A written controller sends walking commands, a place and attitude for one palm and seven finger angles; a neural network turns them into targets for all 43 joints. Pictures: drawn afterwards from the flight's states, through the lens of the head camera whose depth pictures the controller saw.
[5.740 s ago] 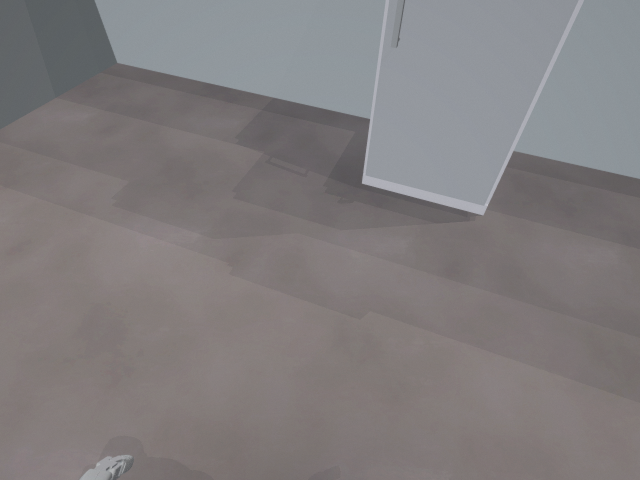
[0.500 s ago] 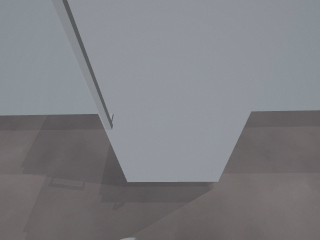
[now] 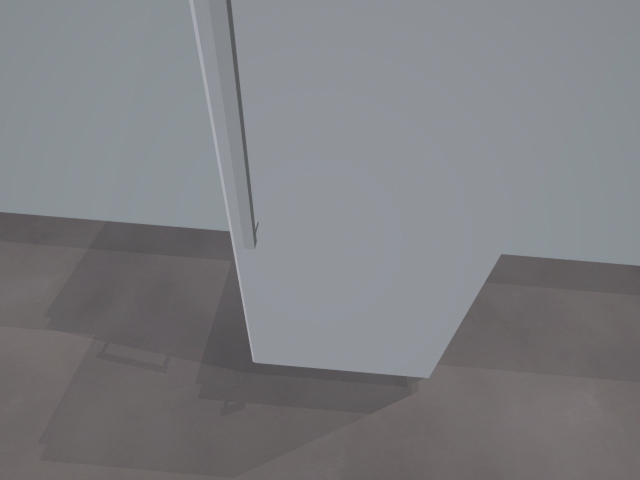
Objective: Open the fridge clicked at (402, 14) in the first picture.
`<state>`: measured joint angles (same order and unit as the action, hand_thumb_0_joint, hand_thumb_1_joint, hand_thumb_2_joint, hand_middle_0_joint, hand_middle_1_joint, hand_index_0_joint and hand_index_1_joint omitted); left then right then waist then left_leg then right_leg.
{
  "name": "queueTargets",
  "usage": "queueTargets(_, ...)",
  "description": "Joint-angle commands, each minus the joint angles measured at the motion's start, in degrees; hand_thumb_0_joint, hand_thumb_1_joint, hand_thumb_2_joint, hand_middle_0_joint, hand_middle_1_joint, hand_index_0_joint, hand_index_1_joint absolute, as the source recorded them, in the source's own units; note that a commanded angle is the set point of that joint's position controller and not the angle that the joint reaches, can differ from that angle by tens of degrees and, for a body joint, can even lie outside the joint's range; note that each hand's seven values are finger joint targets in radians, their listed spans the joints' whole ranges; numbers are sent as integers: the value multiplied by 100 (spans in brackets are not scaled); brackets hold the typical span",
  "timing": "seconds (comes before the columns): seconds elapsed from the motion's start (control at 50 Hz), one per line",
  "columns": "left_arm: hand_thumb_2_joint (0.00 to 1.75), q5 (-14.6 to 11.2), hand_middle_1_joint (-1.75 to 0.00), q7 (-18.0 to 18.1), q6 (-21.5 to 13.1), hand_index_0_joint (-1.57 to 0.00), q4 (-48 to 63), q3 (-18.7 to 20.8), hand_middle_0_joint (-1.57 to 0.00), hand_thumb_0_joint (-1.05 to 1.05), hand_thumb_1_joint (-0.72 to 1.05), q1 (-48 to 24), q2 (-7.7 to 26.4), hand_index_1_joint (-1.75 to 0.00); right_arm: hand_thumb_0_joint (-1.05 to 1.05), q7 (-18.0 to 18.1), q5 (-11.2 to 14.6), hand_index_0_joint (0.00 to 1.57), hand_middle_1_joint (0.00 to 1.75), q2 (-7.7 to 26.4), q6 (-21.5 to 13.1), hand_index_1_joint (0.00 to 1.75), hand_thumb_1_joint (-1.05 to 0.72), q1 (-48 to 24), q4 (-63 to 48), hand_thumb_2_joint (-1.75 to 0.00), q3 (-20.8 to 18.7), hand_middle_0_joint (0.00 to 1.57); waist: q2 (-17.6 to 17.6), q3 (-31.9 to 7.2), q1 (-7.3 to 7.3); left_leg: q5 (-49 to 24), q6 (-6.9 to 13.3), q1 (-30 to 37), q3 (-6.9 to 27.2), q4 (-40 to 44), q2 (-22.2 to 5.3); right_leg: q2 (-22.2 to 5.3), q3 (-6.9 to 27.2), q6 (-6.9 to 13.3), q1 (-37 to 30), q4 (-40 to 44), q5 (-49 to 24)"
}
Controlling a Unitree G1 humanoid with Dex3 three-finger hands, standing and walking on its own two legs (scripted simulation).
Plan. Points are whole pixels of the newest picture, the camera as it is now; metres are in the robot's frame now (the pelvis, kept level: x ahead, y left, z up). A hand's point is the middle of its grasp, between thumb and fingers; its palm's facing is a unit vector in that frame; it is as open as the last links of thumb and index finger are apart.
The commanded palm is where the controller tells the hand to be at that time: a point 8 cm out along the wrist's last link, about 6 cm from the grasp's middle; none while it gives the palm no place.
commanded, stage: come to a stop and stand still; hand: left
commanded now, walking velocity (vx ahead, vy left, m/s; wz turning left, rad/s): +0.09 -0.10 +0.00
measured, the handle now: (240, 131) +0.55 +0.17 +0.16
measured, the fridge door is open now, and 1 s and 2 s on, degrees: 0 0 0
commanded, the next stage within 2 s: look again from close up in 1.28 s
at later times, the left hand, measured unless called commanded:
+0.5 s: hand out of the picture +0.05 +0.15 -0.19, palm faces +0.06 -0.98 -0.18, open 7.3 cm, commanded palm none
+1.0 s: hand out of the picture -0.01 +0.20 -0.18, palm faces +0.02 -0.98 -0.21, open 7.4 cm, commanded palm none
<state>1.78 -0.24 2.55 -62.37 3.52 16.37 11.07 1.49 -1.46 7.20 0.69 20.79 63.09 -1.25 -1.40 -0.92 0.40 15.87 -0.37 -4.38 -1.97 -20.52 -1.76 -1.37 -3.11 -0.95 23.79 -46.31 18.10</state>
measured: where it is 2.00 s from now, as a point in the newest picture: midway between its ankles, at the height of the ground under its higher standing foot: outside the picture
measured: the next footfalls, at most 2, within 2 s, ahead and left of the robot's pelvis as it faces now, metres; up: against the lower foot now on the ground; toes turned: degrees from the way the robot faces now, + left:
right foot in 0.16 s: +0.06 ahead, -0.12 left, +0.00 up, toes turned -6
left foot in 0.38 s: +0.08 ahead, +0.08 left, +0.00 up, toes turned +5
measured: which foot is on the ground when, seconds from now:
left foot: down 0.00-0.18, up 0.20-0.36, down 0.38-1.00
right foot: up 0.00-0.14, down 0.16-1.00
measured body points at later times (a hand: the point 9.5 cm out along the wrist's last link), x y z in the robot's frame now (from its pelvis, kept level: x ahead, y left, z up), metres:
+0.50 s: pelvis +0.04 -0.02 -0.01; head +0.02 -0.01 +0.44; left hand +0.05 +0.20 -0.18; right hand +0.08 -0.26 -0.16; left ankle +0.02 +0.07 -0.74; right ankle +0.02 -0.11 -0.74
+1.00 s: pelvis +0.00 +0.02 +0.00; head -0.02 +0.02 +0.45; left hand -0.01 +0.25 -0.16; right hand +0.00 -0.23 -0.16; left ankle +0.02 +0.07 -0.74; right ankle +0.02 -0.11 -0.74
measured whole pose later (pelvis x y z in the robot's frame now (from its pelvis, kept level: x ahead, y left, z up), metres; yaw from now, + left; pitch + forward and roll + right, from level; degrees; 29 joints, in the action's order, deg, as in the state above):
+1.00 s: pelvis +0.00 +0.02 +0.00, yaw +0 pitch -4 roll -1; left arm 1.3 2.1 -0.5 -61.9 -0.3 19.6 10.7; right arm 0.9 -0.6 11.1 -0.2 16.3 64.1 -0.3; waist 0.0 0.8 0.0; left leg 11.7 5.0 -8.7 -6.8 -23.7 2.1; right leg -1.9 -4.9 -0.6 8.5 -23.2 10.8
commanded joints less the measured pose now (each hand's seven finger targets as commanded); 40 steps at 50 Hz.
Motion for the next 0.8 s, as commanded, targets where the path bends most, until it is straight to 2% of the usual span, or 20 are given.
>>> queueTargets(0.0, 90, -36, -30, -39, -244, -20, 460, -30, -20, 0, 90, -537, 114, -30, 0, 93, -31, 20, 30, 961, -199, 30, -90, 98, -227, -90, -170, 20, 986, 1018, -194, -46, 813, -272, 962, 1098, -1238, -134, -43, -71, 589, 250, 362)
queueTargets(0.04, 90, -73, -30, -14, -292, -20, 474, -72, -20, 0, 90, -595, 67, -30, 0, 102, -41, 20, 30, 932, -198, 30, -90, 251, -116, -90, -178, 20, 1064, 862, -290, -1176, 868, -26, 936, 716, -1305, -85, -123, -64, 218, 957, 605)
queueTargets(0.08, 90, -107, -30, 21, -350, -20, 294, -80, -20, 0, 90, -161, -5, -30, 0, 120, -7, 20, 30, 926, -197, 30, -90, 266, -44, -90, -167, 20, 947, 487, -107, -2040, 714, -58, 760, 108, -1173, 9, -206, -27, -674, 1970, -52)
queueTargets(0.1, 90, -103, -30, 51, -385, -20, 144, -70, -20, 0, 90, 178, 73, -30, 0, 114, 43, 20, 30, 864, -206, 30, -90, 257, -20, -90, -171, 20, 702, 263, 12, -1904, 491, -359, 560, -279, -951, -70, -93, -9, -1424, 2532, -870)
queueTargets(0.12, 90, -99, -30, 104, -434, -20, -6, -45, -20, 0, 90, 518, 291, -30, 0, 95, 110, 20, 30, 660, -242, 30, -90, 304, -54, -90, -128, 20, 129, -75, 77, -1331, 236, -949, 263, -713, -677, -562, 485, 108, -2371, 2588, -1658)
queueTargets(0.14, 90, -57, -30, 181, -488, -20, 181, -94, -20, 0, 90, 838, 1132, -30, 0, 22, 27, 20, 30, 773, -142, 30, -90, -534, -625, -90, -29, 20, -807, 930, 155, -73, 61, -1501, 213, -1502, -109, -610, 971, 402, -1537, 2946, -902)
queueTargets(0.16, 90, -53, -30, 206, -412, -20, 266, -39, -20, 0, 90, 723, 757, -30, 0, 12, -23, 20, 30, 622, -199, 30, -90, -42, -815, -90, -81, 20, -1090, 147, -41, 814, 54, -1809, -153, -1734, -11, -1176, 1297, 626, -1756, 2894, 63)
queueTargets(0.18, 90, -17, -30, 252, -437, -20, 292, -45, -20, 0, 90, 614, 581, -30, 0, 6, -31, 20, 30, 484, -169, 30, -90, -204, -677, -90, -107, 20, -1194, 18, 78, 1067, 93, -1898, -82, -2192, -16, -1272, 1511, 821, -1709, 3029, 337)
queueTargets(0.2, 90, -16, -30, 289, -459, -20, 403, -90, -20, 0, 90, 550, 520, -30, 0, -9, -29, 20, 30, 545, -148, 30, -90, -265, -651, -90, -118, 20, -1313, 1, 47, 1042, 128, -1972, 69, -2606, -77, -1282, 1580, 888, -1623, 3035, -242)
queueTargets(0.22, 90, 0, -30, 315, -465, -20, 533, -88, -20, 0, 90, 447, 408, -30, 0, -3, -6, 20, 30, 488, -149, 30, -90, -194, -699, -90, -123, 20, -888, -80, -45, 1011, 131, -2025, 101, -2754, -127, -1336, 1501, 985, -1653, 2946, -937)
queueTargets(0.26, 90, -6, -30, 354, -481, -20, 598, -61, -20, 0, 90, 425, 445, -30, 0, -26, 50, 20, 30, 281, -171, 30, -90, -241, -720, -90, -71, 20, -345, -314, -58, 884, 135, -2012, -61, -2404, -113, -1274, 1105, 1090, -2111, 2538, -2566)
queueTargets(0.3, 90, -41, -30, 364, -469, -20, 649, -87, -20, 0, 90, 360, 430, -30, 0, 4, 84, 20, 30, 233, -181, 30, -90, -167, -658, -90, -47, 20, -151, -261, -134, 455, 90, -1573, -131, -1636, -77, -1129, 777, 985, -1980, 2288, -3284)
queueTargets(0.34, 90, -81, -30, 359, -441, -20, 632, -147, -20, 0, 90, 269, 358, -30, 0, 10, 73, 20, 30, 232, -207, 30, -90, 148, -488, -90, -32, 20, -86, -215, -251, -575, 94, -864, -113, -821, -88, -837, 459, 706, -1648, 2015, -2970)
queueTargets(0.38, 90, -113, -30, 354, -417, -20, 592, -208, -20, 0, 90, 399, 161, -30, 0, 52, 44, 20, 30, 509, -222, 30, -90, -11, -448, -90, -62, 20, 283, 212, -133, -1499, 264, -681, 238, -694, -506, -553, 330, 408, -1098, 2100, -2026)
queueTargets(0.4, 90, -98, -30, 352, -416, -20, 568, -219, -20, 0, 90, 448, 161, -30, 0, 62, 44, 20, 30, 583, -204, 30, -90, -127, -466, -90, -62, 20, 300, 407, -94, -1598, 293, -784, 233, -748, -582, -501, 331, 345, -1069, 2249, -1857)
queueTargets(0.42, 90, -84, -30, 350, -400, -20, 522, -216, -20, 0, 90, 442, 208, -30, 0, 64, 50, 20, 30, 575, -206, 30, -90, -220, -444, -90, -49, 20, 761, 555, -85, -1829, 287, -856, 261, -686, -533, -502, 336, 340, -1118, 2199, -1882)
queueTargets(0.44, 90, -76, -30, 351, -416, -20, 452, -220, -20, 0, 90, 538, 296, -30, 0, 67, 60, 20, 30, 578, -216, 30, -90, -300, -420, -90, -42, 20, 931, 514, -38, -2307, 286, -761, 246, -709, -537, -510, 344, 330, -1232, 2199, -2176)
queueTargets(0.54, 90, -85, -30, 340, -459, -20, 386, -232, -20, 0, 90, 587, 410, -30, 0, 89, 68, 20, 30, 795, -220, 30, -90, -430, -434, -90, -49, 20, 306, 275, -63, -2180, 268, -598, 239, -575, -538, -562, 344, 333, -1584, 2255, -2733)
queueTargets(0.62, 90, -86, -30, 317, -444, -20, 426, -239, -20, 0, 90, 451, 452, -30, 0, 62, 70, 20, 30, 946, -229, 30, -90, -574, -446, -90, -46, 20, 141, 384, -67, -1382, 309, -692, 322, -212, -529, -551, 387, 302, -1524, 2447, -1810)
queueTargets(0.78, 90, -77, -30, 295, -426, -20, 380, -246, -20, 0, 90, 420, 538, -30, 0, 6, 74, 20, 30, 1080, -232, 30, -90, -650, -355, -90, -26, 20, 77, 560, -41, -445, 333, -834, 437, 251, -493, -562, 447, 268, -1422, 2717, -889)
